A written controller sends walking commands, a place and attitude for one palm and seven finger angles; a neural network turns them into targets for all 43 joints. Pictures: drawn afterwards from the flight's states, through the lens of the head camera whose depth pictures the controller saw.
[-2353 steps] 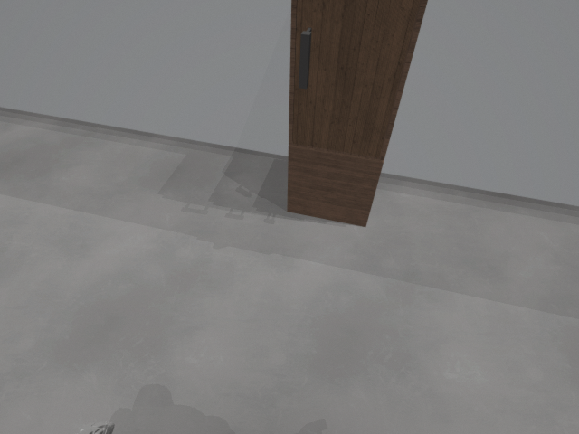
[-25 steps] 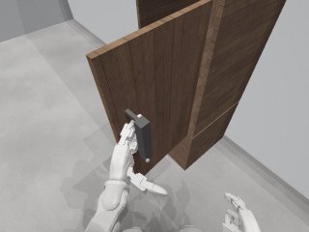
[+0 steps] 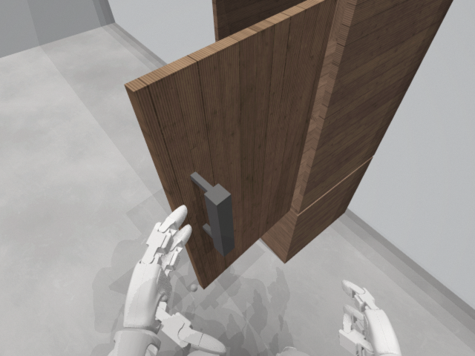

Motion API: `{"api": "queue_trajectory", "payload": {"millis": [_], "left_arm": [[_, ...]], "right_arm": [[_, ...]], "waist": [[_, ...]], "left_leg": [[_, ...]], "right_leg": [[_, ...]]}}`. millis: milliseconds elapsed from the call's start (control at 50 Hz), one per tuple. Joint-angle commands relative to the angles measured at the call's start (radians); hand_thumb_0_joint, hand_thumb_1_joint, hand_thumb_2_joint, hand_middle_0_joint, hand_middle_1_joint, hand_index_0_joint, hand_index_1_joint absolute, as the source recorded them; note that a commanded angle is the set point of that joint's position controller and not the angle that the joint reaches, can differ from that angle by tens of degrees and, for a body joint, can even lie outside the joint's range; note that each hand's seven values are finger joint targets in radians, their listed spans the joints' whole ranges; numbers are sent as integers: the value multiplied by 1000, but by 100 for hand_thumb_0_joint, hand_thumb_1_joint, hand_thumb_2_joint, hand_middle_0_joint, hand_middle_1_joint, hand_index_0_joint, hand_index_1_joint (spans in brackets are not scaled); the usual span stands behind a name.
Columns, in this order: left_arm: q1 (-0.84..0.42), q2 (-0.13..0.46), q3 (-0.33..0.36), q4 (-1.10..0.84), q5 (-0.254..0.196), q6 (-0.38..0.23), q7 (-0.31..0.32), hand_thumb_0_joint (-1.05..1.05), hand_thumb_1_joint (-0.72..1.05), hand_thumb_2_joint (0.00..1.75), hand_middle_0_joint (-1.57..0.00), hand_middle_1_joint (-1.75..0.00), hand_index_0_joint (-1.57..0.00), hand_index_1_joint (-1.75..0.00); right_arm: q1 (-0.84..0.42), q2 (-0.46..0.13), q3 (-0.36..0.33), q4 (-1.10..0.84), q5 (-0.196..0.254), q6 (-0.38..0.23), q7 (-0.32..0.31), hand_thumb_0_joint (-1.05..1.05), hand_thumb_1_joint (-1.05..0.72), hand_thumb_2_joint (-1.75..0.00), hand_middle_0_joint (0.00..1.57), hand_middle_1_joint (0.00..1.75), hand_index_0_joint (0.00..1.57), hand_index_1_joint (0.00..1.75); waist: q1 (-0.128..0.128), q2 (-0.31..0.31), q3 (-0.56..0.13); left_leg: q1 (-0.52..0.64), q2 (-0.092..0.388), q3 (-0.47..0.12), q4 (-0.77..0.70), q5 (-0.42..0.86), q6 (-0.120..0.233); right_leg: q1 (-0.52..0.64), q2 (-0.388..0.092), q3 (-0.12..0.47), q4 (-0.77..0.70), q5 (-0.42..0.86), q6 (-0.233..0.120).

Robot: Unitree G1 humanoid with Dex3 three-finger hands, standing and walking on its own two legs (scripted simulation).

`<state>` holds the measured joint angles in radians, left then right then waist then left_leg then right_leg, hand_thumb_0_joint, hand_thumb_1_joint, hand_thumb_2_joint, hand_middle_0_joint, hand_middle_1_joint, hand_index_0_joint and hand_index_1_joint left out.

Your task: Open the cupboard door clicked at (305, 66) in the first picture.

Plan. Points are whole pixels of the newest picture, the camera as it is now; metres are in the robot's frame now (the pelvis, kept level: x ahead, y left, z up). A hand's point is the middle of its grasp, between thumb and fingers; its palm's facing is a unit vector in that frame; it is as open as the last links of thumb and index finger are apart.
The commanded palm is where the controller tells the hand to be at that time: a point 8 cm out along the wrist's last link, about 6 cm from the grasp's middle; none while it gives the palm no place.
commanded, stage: slide the hand sideways off the handle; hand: left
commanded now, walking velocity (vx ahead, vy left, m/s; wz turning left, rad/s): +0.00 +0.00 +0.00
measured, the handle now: (212, 215) +0.33 +0.07 +0.07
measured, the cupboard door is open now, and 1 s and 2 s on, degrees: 95 95 95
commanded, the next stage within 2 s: draw the hand back to the body in 0.38 s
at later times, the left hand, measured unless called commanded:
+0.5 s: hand (160, 313) +0.18 +0.12 +0.07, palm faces -0.02 -1.00 -0.01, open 16.3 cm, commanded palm +0.15 +0.17 +0.08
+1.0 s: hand (101, 301) +0.17 +0.17 +0.13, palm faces +0.02 -1.00 -0.07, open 16.2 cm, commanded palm +0.14 +0.23 +0.15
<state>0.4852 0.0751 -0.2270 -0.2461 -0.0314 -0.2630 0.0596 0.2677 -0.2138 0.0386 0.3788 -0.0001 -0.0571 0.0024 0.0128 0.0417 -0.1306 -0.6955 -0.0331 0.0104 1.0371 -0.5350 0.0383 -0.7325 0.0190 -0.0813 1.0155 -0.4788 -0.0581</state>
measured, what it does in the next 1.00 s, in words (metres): stands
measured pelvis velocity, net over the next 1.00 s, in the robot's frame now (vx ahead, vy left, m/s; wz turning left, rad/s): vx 0.00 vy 0.01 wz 0.01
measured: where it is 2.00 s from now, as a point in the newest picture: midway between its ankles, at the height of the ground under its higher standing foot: outside the picture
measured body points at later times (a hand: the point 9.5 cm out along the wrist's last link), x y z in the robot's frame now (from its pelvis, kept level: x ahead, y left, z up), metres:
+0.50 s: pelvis +0.00 +0.00 -0.01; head +0.04 -0.01 +0.44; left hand +0.17 +0.17 +0.08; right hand +0.19 -0.23 -0.08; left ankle -0.01 +0.10 -0.67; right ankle +0.02 -0.09 -0.67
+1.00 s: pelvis +0.00 +0.01 +0.02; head +0.00 +0.00 +0.47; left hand +0.16 +0.22 +0.14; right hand +0.19 -0.21 -0.04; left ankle -0.01 +0.10 -0.67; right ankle +0.02 -0.09 -0.67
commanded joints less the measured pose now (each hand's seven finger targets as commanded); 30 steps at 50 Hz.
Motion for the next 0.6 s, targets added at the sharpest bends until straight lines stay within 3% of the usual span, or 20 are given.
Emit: {"api": "queue_trajectory", "payload": {"millis": [0, 60, 120, 220, 280, 300, 320, 460, 520, 580], "left_arm": [[10, 33, 41, -267, -26, -76, -35, 0, -50, 30, -15, -30, -15, -30], [43, 32, 44, -283, -37, -89, -53, 0, -50, 30, -15, -30, -15, -30], [97, 85, 109, -294, -56, -96, -73, 0, -50, 30, -15, -30, -15, -30], [129, 104, 137, -306, -83, -101, -114, 0, -50, 30, -15, -30, -15, -30], [172, 103, 152, -320, -104, -108, -132, 0, -50, 30, -15, -30, -15, -30], [168, 111, 160, -311, -109, -109, -137, 0, -50, 30, -15, -30, -15, -30], [183, 137, 193, -302, -113, -107, -141, 0, -50, 30, -15, -30, -15, -30], [148, 103, 147, -314, -123, -119, -158, 0, -50, 30, -15, -30, -15, -30], [117, 191, 227, -379, -121, -102, -141, 0, -50, 30, -15, -30, -15, -30], [151, 187, 258, -377, -140, -68, -135, 0, -50, 30, -15, -30, -15, -30]], "right_arm": [[-46, -97, -50, -173, 10, -59, -10, 0, -90, -90, 20, 30, 20, 30], [-43, -98, -53, -176, 11, -68, -13, 0, -90, -90, 20, 30, 20, 30], [-37, -101, -58, -171, 13, -70, -18, 0, -90, -90, 20, 30, 20, 30], [-48, -104, -63, -172, 21, -74, -27, 0, -90, -90, 20, 30, 20, 30], [-49, -101, -65, -177, 23, -81, -31, 0, -90, -90, 20, 30, 20, 30], [-48, -102, -66, -174, 25, -82, -33, 0, -90, -90, 20, 30, 20, 30], [-56, -102, -68, -170, 25, -80, -37, 0, -90, -90, 20, 30, 20, 30], [-52, -108, -66, -173, 27, -99, -41, 0, -90, -90, 20, 30, 20, 30], [-53, -111, -66, -177, 31, -95, -49, 0, -90, -90, 20, 30, 20, 30], [-54, -101, -60, -175, 42, -92, -52, 0, -90, -90, 20, 30, 20, 30]], "waist": [[-23, -76, -151], [-24, -64, -151], [-13, -78, -188], [-21, -63, -150], [-12, -64, -166], [-19, -77, -157], [-8, -74, -152], [-29, -65, -132], [-8, -24, -176], [1, -31, -162]], "left_leg": [[6, 4, -51, -131, 252, -13], [0, 4, -54, -118, 254, -13], [-21, 1, -53, -102, 276, -14], [-44, 1, -51, -93, 244, -14], [-50, 1, -50, -89, 232, -15], [-56, 1, -52, -86, 225, -15], [-68, 1, -52, -82, 227, -16], [-69, 3, -55, -74, 191, -12], [-35, 4, -52, -96, 195, -10], [-3, 6, -51, -134, 207, -12]], "right_leg": [[180, -12, 80, -155, 280, 26], [165, -12, 81, -147, 279, 27], [201, -15, 97, -141, 322, 30], [176, -16, 104, -151, 275, 33], [175, -17, 106, -150, 252, 36], [170, -17, 110, -155, 248, 39], [178, -18, 118, -157, 248, 37], [119, -14, 103, -156, 163, 35], [158, -11, 111, -173, 138, 28], [190, -8, 94, -195, 157, 31]]}}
